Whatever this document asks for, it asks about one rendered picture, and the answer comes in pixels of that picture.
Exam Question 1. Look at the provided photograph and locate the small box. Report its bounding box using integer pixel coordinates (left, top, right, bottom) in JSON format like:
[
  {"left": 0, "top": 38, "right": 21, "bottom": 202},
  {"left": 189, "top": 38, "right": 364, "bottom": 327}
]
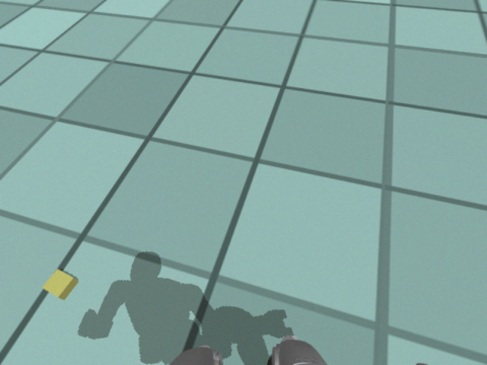
[{"left": 42, "top": 269, "right": 78, "bottom": 300}]

